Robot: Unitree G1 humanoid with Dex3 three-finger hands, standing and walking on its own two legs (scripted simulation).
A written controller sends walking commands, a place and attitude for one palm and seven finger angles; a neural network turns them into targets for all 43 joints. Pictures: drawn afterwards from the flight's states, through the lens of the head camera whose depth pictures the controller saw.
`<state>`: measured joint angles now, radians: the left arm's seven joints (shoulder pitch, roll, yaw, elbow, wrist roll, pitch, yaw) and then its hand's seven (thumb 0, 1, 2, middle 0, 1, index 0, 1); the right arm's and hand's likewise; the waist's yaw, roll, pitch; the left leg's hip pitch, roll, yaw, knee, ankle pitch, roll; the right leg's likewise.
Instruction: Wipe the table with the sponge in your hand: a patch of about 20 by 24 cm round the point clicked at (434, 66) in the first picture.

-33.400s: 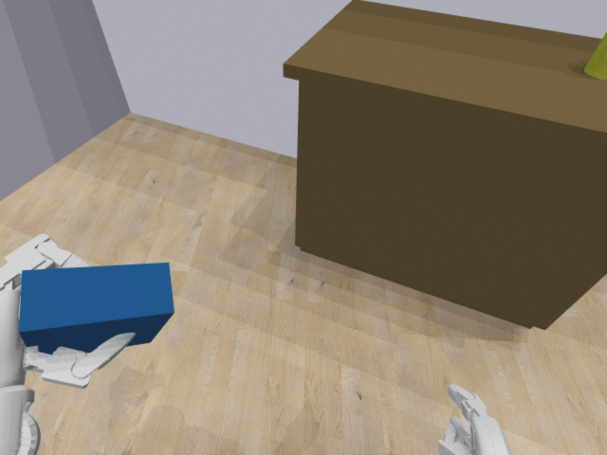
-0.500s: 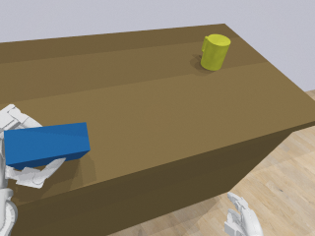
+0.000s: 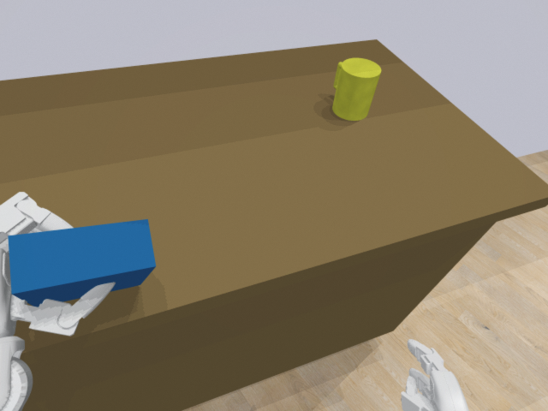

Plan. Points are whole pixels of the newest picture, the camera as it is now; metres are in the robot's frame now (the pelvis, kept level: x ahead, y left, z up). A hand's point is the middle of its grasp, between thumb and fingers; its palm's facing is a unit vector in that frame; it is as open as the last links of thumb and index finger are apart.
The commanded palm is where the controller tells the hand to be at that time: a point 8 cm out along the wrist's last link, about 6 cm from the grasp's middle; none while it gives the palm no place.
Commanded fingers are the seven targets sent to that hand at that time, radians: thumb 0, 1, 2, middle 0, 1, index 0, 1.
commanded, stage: come to a stop and stand still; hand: left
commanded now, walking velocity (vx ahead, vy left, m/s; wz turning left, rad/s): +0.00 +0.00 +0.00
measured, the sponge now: (107, 262) +0.24 +0.21 +0.15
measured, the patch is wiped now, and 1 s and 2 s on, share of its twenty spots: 0.00 0.00 0.00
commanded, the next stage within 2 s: look again from close up in 0.70 s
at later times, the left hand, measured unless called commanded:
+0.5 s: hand (37, 250) +0.23 +0.28 +0.17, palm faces +0.44 -0.85 -0.29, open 9.1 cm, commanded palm +0.17 +0.30 +0.18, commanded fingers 0.00 0.10 1.30 -1.20 -1.60 -1.20 -1.60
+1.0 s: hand (45, 253) +0.23 +0.27 +0.17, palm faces +0.40 -0.86 -0.31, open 9.1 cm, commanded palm +0.17 +0.30 +0.18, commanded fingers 0.00 0.10 1.30 -1.20 -1.60 -1.20 -1.60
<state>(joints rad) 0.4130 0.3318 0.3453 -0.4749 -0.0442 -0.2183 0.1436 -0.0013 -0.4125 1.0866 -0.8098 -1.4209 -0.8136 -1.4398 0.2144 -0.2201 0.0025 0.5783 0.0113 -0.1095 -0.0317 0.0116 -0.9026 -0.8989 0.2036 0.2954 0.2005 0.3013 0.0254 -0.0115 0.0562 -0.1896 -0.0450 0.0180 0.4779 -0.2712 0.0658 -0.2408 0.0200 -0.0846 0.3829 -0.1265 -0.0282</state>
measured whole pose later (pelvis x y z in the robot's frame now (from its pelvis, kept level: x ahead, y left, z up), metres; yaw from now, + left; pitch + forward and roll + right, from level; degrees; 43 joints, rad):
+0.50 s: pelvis +0.01 +0.02 +0.00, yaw +0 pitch -2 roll -1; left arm 0.33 0.35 0.38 -0.39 -0.06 -0.28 0.10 -0.01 -0.42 1.09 -0.82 -1.41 -0.82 -1.43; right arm 0.23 -0.20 0.02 0.59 0.02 -0.14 -0.01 0.01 -0.90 -0.90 0.20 0.30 0.20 0.30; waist 0.05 -0.04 0.05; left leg -0.17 -0.07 0.03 0.49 -0.30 0.09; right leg -0.25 -0.01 -0.07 0.45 -0.18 0.00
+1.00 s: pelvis +0.01 +0.02 +0.00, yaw +0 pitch -2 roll -2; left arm 0.39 0.35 0.36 -0.48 -0.05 -0.24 0.11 0.00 -0.42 1.09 -0.81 -1.42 -0.82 -1.44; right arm 0.21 -0.19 0.02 0.56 0.01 -0.10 -0.01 0.01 -0.90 -0.90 0.20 0.30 0.20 0.30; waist 0.03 -0.03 0.08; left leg -0.16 -0.07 0.03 0.48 -0.29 0.08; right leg -0.23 -0.01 -0.07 0.42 -0.16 0.00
